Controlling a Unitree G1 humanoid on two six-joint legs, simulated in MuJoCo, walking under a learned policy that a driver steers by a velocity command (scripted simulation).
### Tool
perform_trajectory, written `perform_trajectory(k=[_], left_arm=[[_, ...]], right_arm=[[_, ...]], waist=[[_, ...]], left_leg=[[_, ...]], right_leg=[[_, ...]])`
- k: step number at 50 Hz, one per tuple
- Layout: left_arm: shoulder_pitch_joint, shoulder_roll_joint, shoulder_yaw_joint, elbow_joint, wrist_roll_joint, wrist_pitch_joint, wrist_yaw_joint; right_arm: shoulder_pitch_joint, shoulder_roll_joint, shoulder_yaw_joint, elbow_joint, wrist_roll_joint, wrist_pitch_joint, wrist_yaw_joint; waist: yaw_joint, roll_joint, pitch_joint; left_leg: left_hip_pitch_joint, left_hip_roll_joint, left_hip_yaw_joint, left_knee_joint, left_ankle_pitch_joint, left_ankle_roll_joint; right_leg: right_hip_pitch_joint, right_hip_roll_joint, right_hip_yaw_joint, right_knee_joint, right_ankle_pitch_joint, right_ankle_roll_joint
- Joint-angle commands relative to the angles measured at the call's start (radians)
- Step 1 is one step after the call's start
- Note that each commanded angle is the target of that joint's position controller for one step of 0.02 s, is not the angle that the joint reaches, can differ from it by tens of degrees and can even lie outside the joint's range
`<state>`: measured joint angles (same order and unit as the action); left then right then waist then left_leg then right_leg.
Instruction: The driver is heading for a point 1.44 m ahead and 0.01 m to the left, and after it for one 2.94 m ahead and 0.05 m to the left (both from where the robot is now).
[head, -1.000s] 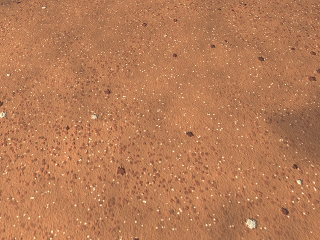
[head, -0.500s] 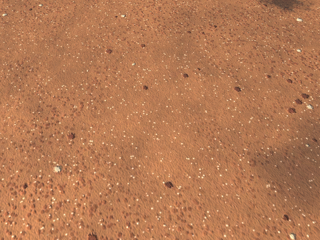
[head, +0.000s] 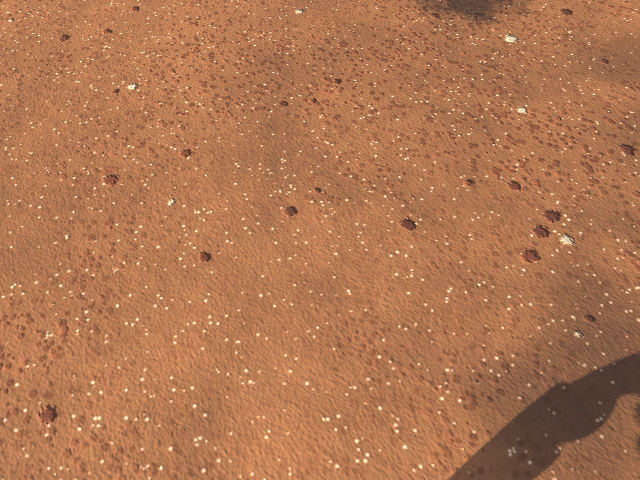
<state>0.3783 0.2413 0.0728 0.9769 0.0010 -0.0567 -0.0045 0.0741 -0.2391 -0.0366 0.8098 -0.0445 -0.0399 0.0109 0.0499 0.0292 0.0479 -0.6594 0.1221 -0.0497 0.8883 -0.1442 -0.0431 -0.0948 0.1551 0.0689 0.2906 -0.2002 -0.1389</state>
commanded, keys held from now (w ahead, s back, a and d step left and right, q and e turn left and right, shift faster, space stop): w+e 0.08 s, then w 0.92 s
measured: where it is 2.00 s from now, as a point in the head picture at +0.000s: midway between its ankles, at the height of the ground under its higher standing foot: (394, 253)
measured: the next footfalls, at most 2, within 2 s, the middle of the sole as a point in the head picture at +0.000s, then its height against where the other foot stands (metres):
left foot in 0.22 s outside the picture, level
right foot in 0.76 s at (410, 439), level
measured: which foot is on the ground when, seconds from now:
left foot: up 0.00-0.20, down 0.22-0.76, up 0.78-1.00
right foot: down 0.00-0.22, up 0.24-0.74, down 0.76-1.00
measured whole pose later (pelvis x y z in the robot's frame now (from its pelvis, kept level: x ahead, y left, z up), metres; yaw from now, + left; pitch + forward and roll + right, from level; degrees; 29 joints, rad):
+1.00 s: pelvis +0.53 -0.04 +0.00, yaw -8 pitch +0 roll +0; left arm 0.34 0.23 0.04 0.95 0.01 -0.08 -0.01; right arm 0.25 -0.25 -0.05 0.89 -0.04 -0.03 0.03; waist 0.01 0.04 0.02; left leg -0.55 0.09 0.00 1.02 -0.23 0.04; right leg -0.12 0.08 -0.08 0.28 -0.16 -0.10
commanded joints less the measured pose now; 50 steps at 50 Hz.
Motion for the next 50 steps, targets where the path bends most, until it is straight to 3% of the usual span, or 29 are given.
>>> perform_trajectory(k=[1,6,8,10,11,12,13,14,15,16,19,23,28,32,35,36,37,38,39,40,41,42,43,44,47,50], left_arm=[[0.071,0.144,0.028,-0.05,0.001,-0.007,0.004],[0.121,0.153,0.028,-0.059,0.016,-0.002,0.018],[0.091,0.159,0.027,-0.067,0.017,-0.008,0.026],[0.056,0.178,0.029,-0.072,0.018,-0.018,0.02],[0.049,0.169,0.025,-0.076,0.014,-0.026,0.013],[0.08,0.097,0.006,-0.108,0.012,-0.032,0.01],[0.251,0.055,0.003,-0.094,-0.022,-0.024,0.006],[0.173,0.131,0.008,-0.073,0.018,-0.01,0.014],[0.059,0.128,0.009,-0.096,0.025,-0.01,0.004],[0.012,0.109,0.004,-0.113,0.024,-0.011,-0.002],[0.004,0.084,-0.003,-0.118,0.04,0.01,-0.018],[-0.114,0.066,-0.014,-0.157,0.045,0.02,-0.032],[-0.329,0.029,-0.044,-0.227,0.035,0.012,-0.041],[-0.414,0.042,-0.048,-0.254,0.027,0.007,-0.035],[-0.385,0.063,-0.039,-0.252,0.03,-0.001,-0.025],[-0.31,0.075,-0.032,-0.227,0.034,-0.006,-0.019],[-0.168,0.093,-0.02,-0.176,0.042,-0.016,-0.01],[0.002,0.152,0.0,-0.136,0.062,-0.026,0.002],[0.088,0.257,0.027,-0.127,0.076,-0.022,0.009],[0.057,0.223,0.026,-0.123,0.025,-0.006,0.002],[-0.048,0.171,0.012,-0.135,0.013,-0.003,-0.002],[-0.108,0.113,-0.002,-0.142,0.014,-0.009,-0.007],[-0.135,0.085,-0.01,-0.139,0.016,-0.016,-0.006],[-0.14,0.067,-0.016,-0.125,0.013,-0.023,-0.002],[-0.084,0.086,-0.01,-0.09,0.008,-0.046,-0.001],[-0.027,0.094,-0.008,-0.06,0.005,-0.049,-0.002]], right_arm=[[-0.085,-0.065,-0.007,-0.088,0.006,-0.002,0.005],[-0.195,-0.075,0.005,-0.149,0.015,-0.018,0.012],[-0.135,-0.09,0.001,-0.142,0.016,-0.028,0.011],[0.064,-0.132,-0.02,-0.079,0.017,-0.042,-0.003],[0.203,-0.164,-0.032,-0.046,0.008,-0.054,-0.015],[0.361,-0.24,-0.046,-0.039,-0.012,-0.057,-0.03],[0.347,-0.309,-0.071,-0.01,-0.012,-0.04,-0.022],[0.252,-0.198,-0.053,-0.034,0.011,-0.029,-0.012],[0.173,-0.128,-0.036,-0.048,0.021,-0.031,-0.007],[0.149,-0.101,-0.028,-0.039,0.014,-0.036,-0.004],[0.208,-0.089,-0.02,0.011,0.024,-0.059,-0.004],[0.286,-0.105,-0.025,0.054,0.036,-0.072,-0.001],[0.363,-0.107,-0.023,0.092,0.038,-0.064,-0.001],[0.416,-0.126,-0.026,0.12,0.032,-0.058,-0.005],[0.405,-0.14,-0.029,0.133,0.028,-0.05,-0.013],[0.397,-0.146,-0.031,0.136,0.028,-0.046,-0.016],[0.391,-0.141,-0.028,0.138,0.032,-0.041,-0.016],[0.38,-0.117,-0.018,0.114,0.039,-0.041,-0.015],[0.467,-0.007,0.006,0.076,0.068,-0.042,-0.008],[0.439,-0.115,-0.025,0.094,0.038,-0.035,-0.016],[0.372,-0.117,-0.031,0.075,0.03,-0.034,-0.013],[0.327,-0.093,-0.024,0.068,0.03,-0.039,-0.005],[0.315,-0.079,-0.024,0.071,0.027,-0.033,-0.001],[0.328,-0.071,-0.023,0.076,0.013,-0.02,0.004],[0.314,-0.052,-0.023,0.079,0.005,0.004,0.019],[0.189,-0.055,-0.024,0.042,0.007,0.012,0.023]], waist=[[0.017,-0.085,-0.01],[0.052,-0.106,-0.004],[0.012,-0.118,-0.009],[-0.077,-0.102,-0.091],[-0.143,-0.064,-0.175],[-0.177,0.06,-0.323],[-0.082,0.317,-0.376],[-0.067,0.083,-0.21],[-0.068,-0.005,-0.088],[-0.056,-0.024,-0.046],[-0.029,0.06,-0.046],[-0.036,0.053,-0.016],[-0.082,0.052,0.017],[-0.104,0.056,0.023],[-0.071,0.057,0.011],[-0.036,0.054,-0.028],[0.025,0.022,-0.103],[0.087,-0.031,-0.21],[0.061,-0.257,-0.334],[0.057,-0.176,-0.319],[0.009,-0.124,-0.16],[-0.01,-0.088,-0.081],[-0.04,-0.093,-0.038],[-0.066,-0.108,-0.021],[-0.085,-0.086,-0.025],[-0.066,-0.077,0.015]], left_leg=[[-0.017,-0.051,0.052,-0.101,0.105,-0.008],[-0.002,-0.092,0.056,-0.262,0.106,0.022],[0.137,-0.107,0.054,-0.346,0.081,0.056],[0.4,-0.157,0.079,-0.413,0.034,0.099],[0.602,-0.099,0.033,-0.44,0.043,0.131],[0.815,0.149,-0.243,-0.436,-0.08,0.178],[0.955,0.32,-0.709,-0.592,-0.13,0.317],[0.816,0.271,-0.676,-0.629,-0.31,0.291],[0.674,0.218,-0.501,-0.645,-0.268,0.269],[0.6,0.17,-0.387,-0.664,-0.133,0.25],[0.537,0.095,-0.212,-0.691,0.12,0.227],[0.561,0.087,-0.13,-0.747,0.192,0.251],[0.568,0.039,-0.028,-0.76,0.303,0.227],[0.64,0.074,-0.022,-0.721,0.378,0.22],[0.703,0.103,-0.018,-0.627,0.552,0.204],[0.711,0.094,-0.003,-0.532,0.665,0.192],[0.674,0.056,0.034,-0.364,0.691,0.173],[0.506,0.017,0.065,-0.128,0.467,0.153],[0.156,-0.144,0.142,0.246,-0.142,0.103],[0.057,-0.16,0.028,0.366,-0.358,0.115],[0.013,-0.104,0.002,0.376,-0.285,0.124],[0.03,-0.07,0.001,0.325,-0.221,0.124],[0.07,-0.043,0.007,0.267,-0.187,0.12],[0.117,-0.028,0.011,0.228,-0.169,0.108],[0.123,-0.024,0.036,0.19,-0.11,0.084],[0.018,-0.001,0.053,0.101,-0.008,0.06]], right_leg=[[0.02,-0.244,0.22,-0.063,0.401,-0.088],[0.14,-0.275,0.259,-0.001,0.478,-0.08],[0.123,-0.291,0.258,0.029,0.535,-0.046],[0.101,-0.259,0.22,0.213,0.738,-0.009],[0.019,-0.208,0.178,0.401,0.65,0.009],[-0.122,-0.145,0.112,0.687,0.272,0.024],[-0.399,0.004,0.039,0.93,-0.347,0.059],[-0.498,-0.085,0.073,0.986,-0.265,0.046],[-0.493,-0.115,0.066,0.95,-0.169,0.05],[-0.475,-0.142,0.058,0.909,-0.125,0.054],[-0.417,-0.17,0.027,0.831,-0.105,0.075],[-0.532,-0.213,-0.031,0.743,-0.023,0.104],[-0.518,-0.225,-0.11,0.461,0.134,0.128],[-0.461,-0.199,-0.135,0.326,0.145,0.104],[-0.373,-0.167,-0.14,0.258,0.057,0.062],[-0.274,-0.138,-0.149,0.22,0.037,0.044],[-0.092,-0.117,-0.157,0.155,0.066,0.018],[0.156,-0.257,-0.011,0.147,0.015,-0.029],[0.429,-0.557,0.446,0.081,-0.065,-0.149],[0.36,-0.57,0.592,-0.005,-0.083,-0.171],[0.227,-0.524,0.431,-0.02,-0.097,-0.148],[0.103,-0.475,0.326,-0.063,-0.043,-0.124],[0.021,-0.424,0.242,-0.097,0.001,-0.088],[-0.041,-0.388,0.182,-0.121,0.054,-0.065],[-0.057,-0.362,0.105,-0.158,0.182,-0.075],[-0.025,-0.348,0.063,-0.197,0.192,-0.079]])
